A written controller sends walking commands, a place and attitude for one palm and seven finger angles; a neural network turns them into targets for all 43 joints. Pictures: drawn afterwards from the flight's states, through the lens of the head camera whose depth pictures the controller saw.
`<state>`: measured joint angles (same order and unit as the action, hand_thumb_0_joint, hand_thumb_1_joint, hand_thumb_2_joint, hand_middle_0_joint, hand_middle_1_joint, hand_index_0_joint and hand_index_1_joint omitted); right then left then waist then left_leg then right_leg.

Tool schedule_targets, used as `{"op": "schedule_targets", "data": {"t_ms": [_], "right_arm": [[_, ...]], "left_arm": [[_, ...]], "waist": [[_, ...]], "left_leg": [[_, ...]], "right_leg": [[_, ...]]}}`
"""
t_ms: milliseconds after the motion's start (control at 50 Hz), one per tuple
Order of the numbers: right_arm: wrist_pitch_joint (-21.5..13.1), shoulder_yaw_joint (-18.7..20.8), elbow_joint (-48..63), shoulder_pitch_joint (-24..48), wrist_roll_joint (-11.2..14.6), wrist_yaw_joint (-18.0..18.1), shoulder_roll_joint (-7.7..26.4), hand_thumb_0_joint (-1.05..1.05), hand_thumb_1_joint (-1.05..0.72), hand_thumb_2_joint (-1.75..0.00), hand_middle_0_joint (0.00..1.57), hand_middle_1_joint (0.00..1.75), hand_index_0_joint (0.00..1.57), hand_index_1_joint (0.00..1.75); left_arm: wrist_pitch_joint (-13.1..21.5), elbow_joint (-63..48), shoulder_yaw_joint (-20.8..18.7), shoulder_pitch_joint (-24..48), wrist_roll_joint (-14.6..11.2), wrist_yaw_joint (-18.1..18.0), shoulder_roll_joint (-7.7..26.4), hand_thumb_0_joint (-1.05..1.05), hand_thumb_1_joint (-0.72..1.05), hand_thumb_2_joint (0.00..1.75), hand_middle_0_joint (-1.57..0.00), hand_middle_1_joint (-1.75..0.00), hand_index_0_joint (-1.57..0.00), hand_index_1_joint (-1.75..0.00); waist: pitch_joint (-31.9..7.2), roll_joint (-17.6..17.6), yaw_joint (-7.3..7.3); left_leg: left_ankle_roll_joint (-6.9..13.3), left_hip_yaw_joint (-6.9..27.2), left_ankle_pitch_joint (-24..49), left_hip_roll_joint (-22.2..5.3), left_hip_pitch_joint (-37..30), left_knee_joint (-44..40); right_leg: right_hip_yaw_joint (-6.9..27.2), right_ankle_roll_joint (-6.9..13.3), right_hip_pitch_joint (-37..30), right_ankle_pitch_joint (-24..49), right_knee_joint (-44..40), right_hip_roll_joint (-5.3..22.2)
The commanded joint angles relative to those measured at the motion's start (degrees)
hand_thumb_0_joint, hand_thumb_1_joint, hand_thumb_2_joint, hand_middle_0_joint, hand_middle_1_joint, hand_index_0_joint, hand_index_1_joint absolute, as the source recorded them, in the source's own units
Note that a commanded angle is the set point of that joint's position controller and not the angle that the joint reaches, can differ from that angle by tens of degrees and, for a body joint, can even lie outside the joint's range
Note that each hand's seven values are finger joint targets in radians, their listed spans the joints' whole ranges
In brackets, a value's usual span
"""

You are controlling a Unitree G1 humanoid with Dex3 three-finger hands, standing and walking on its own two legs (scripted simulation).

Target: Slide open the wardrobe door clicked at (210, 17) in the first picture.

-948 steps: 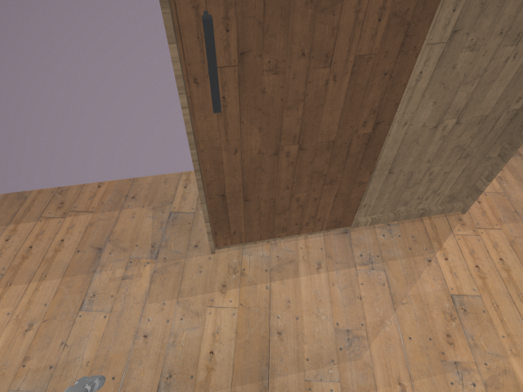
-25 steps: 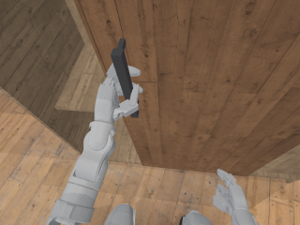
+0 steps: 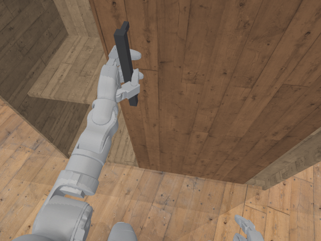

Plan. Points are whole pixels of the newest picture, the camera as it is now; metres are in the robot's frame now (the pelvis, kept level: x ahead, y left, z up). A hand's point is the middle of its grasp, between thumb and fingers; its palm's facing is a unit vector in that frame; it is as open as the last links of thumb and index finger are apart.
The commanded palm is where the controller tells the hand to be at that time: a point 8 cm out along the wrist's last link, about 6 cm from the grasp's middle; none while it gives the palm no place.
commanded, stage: step sideways, sliding the door along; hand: left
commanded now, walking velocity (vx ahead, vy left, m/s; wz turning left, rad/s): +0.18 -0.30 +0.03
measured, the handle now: (130, 69) +0.46 +0.17 +0.13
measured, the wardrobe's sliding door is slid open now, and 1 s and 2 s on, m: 0.48 0.48 0.48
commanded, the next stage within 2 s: stop walking and hold the door there in 0.24 s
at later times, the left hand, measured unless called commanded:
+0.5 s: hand (139, 83) +0.42 +0.14 +0.12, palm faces +0.47 -0.83 -0.29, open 6.4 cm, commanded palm +0.38 +0.17 +0.11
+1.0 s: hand (139, 82) +0.42 +0.13 +0.13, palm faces +0.47 -0.84 -0.26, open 5.8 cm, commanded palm +0.38 +0.19 +0.11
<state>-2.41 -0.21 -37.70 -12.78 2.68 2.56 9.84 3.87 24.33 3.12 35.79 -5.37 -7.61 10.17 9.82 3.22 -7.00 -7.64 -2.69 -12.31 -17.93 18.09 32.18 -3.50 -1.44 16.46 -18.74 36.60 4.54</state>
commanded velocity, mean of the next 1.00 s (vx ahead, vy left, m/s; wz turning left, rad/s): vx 0.00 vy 0.03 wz -0.02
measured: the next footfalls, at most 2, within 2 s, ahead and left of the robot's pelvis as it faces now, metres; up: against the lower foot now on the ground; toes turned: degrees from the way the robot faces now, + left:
right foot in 0.02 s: +0.04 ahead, -0.18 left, +0.00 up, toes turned -5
left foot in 0.20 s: +0.07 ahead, +0.07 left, +0.00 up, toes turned +14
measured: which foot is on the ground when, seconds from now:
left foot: down 0.00-0.02, up 0.04-0.18, down 0.20-0.48, up 0.50-0.80, down 0.82-1.00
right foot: up 0.00-0.00, down 0.02-0.18, up 0.20-0.46, down 0.48-0.84, up 0.86-0.98, down 1.00-1.00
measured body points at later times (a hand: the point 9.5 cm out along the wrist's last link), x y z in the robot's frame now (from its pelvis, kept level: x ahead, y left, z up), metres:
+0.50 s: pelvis +0.05 -0.18 -0.01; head +0.12 -0.19 +0.43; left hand +0.39 +0.18 +0.14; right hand +0.25 -0.39 -0.12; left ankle +0.03 +0.05 -0.71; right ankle +0.11 -0.32 -0.73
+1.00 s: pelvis +0.02 -0.18 +0.01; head +0.03 -0.18 +0.46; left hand +0.39 +0.18 +0.15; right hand +0.10 -0.47 -0.09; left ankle +0.04 -0.08 -0.72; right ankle +0.03 -0.30 -0.72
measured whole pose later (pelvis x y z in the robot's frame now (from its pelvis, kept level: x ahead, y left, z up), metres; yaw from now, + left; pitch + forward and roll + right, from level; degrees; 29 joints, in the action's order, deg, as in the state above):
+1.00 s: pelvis +0.02 -0.18 +0.01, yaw -2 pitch +0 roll +0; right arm -2.0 -0.1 -39.5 -16.9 2.8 5.2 16.4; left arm 10.0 52.7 -23.2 31.7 0.4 -5.0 32.3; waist 0.9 -0.3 2.4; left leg 1.3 -7.5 -15.7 -3.0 17.2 33.1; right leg -3.9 -0.9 17.2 -15.4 33.6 1.7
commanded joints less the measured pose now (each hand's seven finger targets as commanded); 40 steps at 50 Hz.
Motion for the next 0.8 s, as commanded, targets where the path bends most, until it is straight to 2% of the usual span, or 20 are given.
{"op": "schedule_targets", "data": {"t_ms": [0,20,80,120,140,160,180,200,220,320,340,380,420,460,500,560,620,720,760,780], "right_arm": [[-3.3,1.6,7.9,10.3,1.3,0.9,3.6,0.0,-0.9,-0.9,0.2,0.3,0.2,0.3],[-2.8,2.9,5.7,10.5,0.6,1.8,7.2,0.0,-0.9,-0.9,0.2,0.3,0.2,0.3],[-3.5,1.9,3.5,8.9,-0.2,2.3,6.0,0.0,-0.9,-0.9,0.2,0.3,0.2,0.3],[-2.6,2.4,3.2,7.3,-0.6,2.1,7.1,0.0,-0.9,-0.9,0.2,0.3,0.2,0.3],[-1.9,3.4,4.0,5.3,-0.9,2.3,8.2,0.0,-0.9,-0.9,0.2,0.3,0.2,0.3],[-2.1,5.2,6.1,6.0,-1.1,1.8,12.0,0.0,-0.9,-0.9,0.2,0.3,0.2,0.3],[-2.3,5.0,6.5,8.1,-0.2,-0.3,11.7,0.0,-0.9,-0.9,0.2,0.3,0.2,0.3],[-1.2,6.1,7.7,9.4,1.1,-1.6,13.3,0.0,-0.9,-0.9,0.2,0.3,0.2,0.3],[-1.6,5.7,6.5,10.2,0.2,-1.5,11.2,0.0,-0.9,-0.9,0.2,0.3,0.2,0.3],[-2.1,5.8,7.8,7.2,0.5,-1.5,11.6,0.0,-0.9,-0.9,0.2,0.3,0.2,0.3],[0.0,6.4,3.9,4.5,0.2,-0.1,14.9,0.0,-0.9,-0.9,0.2,0.3,0.2,0.3],[-0.8,5.5,7.8,5.7,0.4,-0.4,13.2,0.0,-0.9,-0.9,0.2,0.3,0.2,0.3],[-2.3,4.6,7.5,3.8,1.1,0.1,12.1,0.0,-0.9,-0.9,0.2,0.3,0.2,0.3],[-2.4,3.7,8.5,7.0,0.6,1.3,9.7,0.0,-0.9,-0.9,0.2,0.3,0.2,0.3],[-3.4,2.9,6.9,6.9,0.7,2.2,10.8,0.0,-0.9,-0.9,0.2,0.3,0.2,0.3],[-3.7,2.9,4.4,7.1,0.3,2.7,12.8,0.0,-0.9,-0.9,0.2,0.3,0.2,0.3],[-2.9,3.4,3.3,6.8,0.0,2.7,14.1,0.0,-0.9,-0.9,0.2,0.3,0.2,0.3],[-1.8,3.8,3.0,4.2,0.3,2.1,15.5,0.0,-0.9,-0.9,0.2,0.3,0.2,0.3],[-1.2,4.2,3.0,2.1,0.2,2.2,15.9,0.0,-0.9,-0.9,0.2,0.3,0.2,0.3],[-1.3,4.9,4.0,2.2,0.3,2.3,17.4,0.0,-0.9,-0.9,0.2,0.3,0.2,0.3]], "left_arm": [[6.7,-19.1,8.7,32.1,3.6,3.2,-3.1,0.0,0.9,0.9,-0.45,-1.4,-0.45,-1.4],[5.3,-15.6,5.5,28.4,2.9,1.9,0.0,0.0,0.9,0.9,-0.45,-1.4,-0.45,-1.4],[6.9,-22.4,8.9,30.0,2.9,1.2,-5.6,0.0,0.9,0.9,-0.45,-1.4,-0.45,-1.4],[7.8,-21.5,7.9,29.9,2.7,1.4,-4.5,0.0,0.9,0.9,-0.45,-1.4,-0.45,-1.4],[8.6,-22.9,8.4,29.6,2.1,2.1,-4.9,0.0,0.9,0.9,-0.45,-1.4,-0.45,-1.4],[8.6,-25.6,9.9,29.4,0.6,3.3,-6.8,0.0,0.9,0.9,-0.45,-1.4,-0.45,-1.4],[8.0,-23.8,10.5,30.2,0.7,4.0,-8.0,0.0,0.9,0.9,-0.45,-1.4,-0.45,-1.4],[6.6,-17.5,9.2,28.2,1.4,4.5,-8.2,0.0,0.9,0.9,-0.45,-1.4,-0.45,-1.4],[6.8,-19.8,10.3,26.6,1.2,4.7,-8.5,0.0,0.9,0.9,-0.45,-1.4,-0.45,-1.4],[6.5,-27.0,4.8,28.4,1.5,4.6,-0.5,0.0,0.9,0.9,-0.45,-1.4,-0.45,-1.4],[5.3,-4.0,-28.6,12.1,3.4,1.3,32.6,0.0,0.9,0.9,-0.45,-1.4,-0.45,-1.4],[6.8,-11.2,-17.8,14.4,3.2,3.5,22.9,0.0,0.9,0.9,-0.45,-1.4,-0.45,-1.4],[7.1,-6.9,-21.4,11.5,4.3,3.0,27.6,0.0,0.9,0.9,-0.45,-1.4,-0.45,-1.4],[6.7,-3.2,-31.6,8.2,5.0,1.9,40.1,0.0,0.9,0.9,-0.45,-1.4,-0.45,-1.4],[5.9,-5.7,-31.0,7.5,3.8,1.3,37.9,0.0,0.9,0.9,-0.45,-1.4,-0.45,-1.4],[6.4,2.6,-38.9,2.7,4.0,-0.6,42.0,0.0,0.9,0.9,-0.45,-1.4,-0.45,-1.4],[7.0,6.8,-37.2,5.4,4.3,-0.6,41.6,0.0,0.9,0.9,-0.45,-1.4,-0.45,-1.4],[8.4,7.5,-32.3,11.4,5.1,-0.1,39.9,0.0,0.9,0.9,-0.45,-1.4,-0.45,-1.4],[9.3,8.5,-31.2,11.3,5.4,0.0,39.0,0.0,0.9,0.9,-0.45,-1.4,-0.45,-1.4],[9.9,7.3,-30.3,12.5,5.2,0.4,38.5,0.0,0.9,0.9,-0.45,-1.4,-0.45,-1.4]], "waist": [[-26.3,-19.9,6.26],[-25.5,-30.5,4.38],[-26.6,-19.8,6.89],[-27.2,-16.6,9.18],[-29.9,-8.8,10.99],[-32.8,8.1,10.1],[-34.6,3.1,8.83],[-29.1,-1.2,8.77],[-27.9,10.1,8.69],[-26.8,13.6,9.03],[-28.3,15.5,6.96],[-27.6,17.5,6.6],[-26.7,7.4,7.0],[-27.6,-16.5,5.68],[-29.7,-20.1,5.39],[-30.5,-19.7,5.73],[-29.1,-16.5,6.82],[-27.2,-7.3,7.5],[-26.1,-2.8,7.63],[-24.4,2.2,6.8]], "left_leg": [[5.7,-5.8,-22.9,12.1,11.5,27.2],[5.5,-0.7,-27.9,14.8,16.2,38.3],[5.7,-3.1,-25.5,13.5,14.7,22.7],[5.6,-6.1,-6.1,13.0,-1.8,-3.4],[7.5,-4.0,13.4,9.0,-23.0,-9.7],[15.6,19.3,41.7,-10.6,-39.0,-6.1],[19.6,26.0,38.5,-17.9,-36.1,-7.2],[20.5,22.0,26.3,-16.9,-29.1,-8.1],[20.2,19.7,23.2,-15.0,-28.2,-8.1],[14.5,0.8,29.8,-6.2,-23.8,-6.0],[13.9,-2.9,32.4,-4.5,-21.2,-6.1],[11.0,-7.1,25.3,-1.5,-16.3,0.8],[6.8,-9.2,9.4,6.9,-10.7,10.5],[4.8,-4.3,-24.0,16.3,11.0,30.1],[4.6,4.6,-22.8,16.0,13.7,38.2],[4.5,3.0,-20.6,16.4,12.8,30.6],[4.5,2.1,-17.4,16.9,7.3,23.0],[5.2,2.8,-9.9,15.7,-4.2,6.4],[5.5,-0.9,1.6,15.2,-10.1,-6.4],[8.0,4.8,6.4,9.2,-9.3,-10.2]], "right_leg": [[15.8,9.2,-18.1,27.2,-17.0,13.3],[21.8,12.8,-19.0,30.9,-16.2,16.0],[9.6,12.7,-28.0,55.5,-4.1,10.8],[2.5,8.4,-19.6,50.6,4.6,7.1],[-0.5,4.8,-3.0,37.0,13.6,4.8],[1.1,0.3,19.4,-0.4,25.8,-2.0],[8.4,1.5,19.6,-10.7,33.8,-0.6],[9.0,1.2,23.1,-9.7,35.1,-0.4],[8.6,0.8,23.6,-9.1,35.2,0.8],[0.5,-0.4,15.5,-2.6,20.9,0.1],[-1.8,-1.0,12.2,-2.2,17.9,-2.0],[-4.7,-0.6,2.6,2.8,3.3,-3.8],[-3.8,-0.6,-6.9,15.6,-11.1,-4.0],[23.3,7.8,-17.7,44.2,-13.3,15.8],[26.5,10.0,-20.3,52.5,-9.1,17.4],[14.6,9.3,-23.3,63.4,-4.6,15.7],[13.8,8.8,-17.7,59.9,-7.5,17.5],[13.3,7.9,-6.9,34.5,-12.2,15.7],[9.5,5.4,-4.2,21.7,-10.3,9.9],[7.3,3.4,-2.0,14.5,-7.7,5.1]]}}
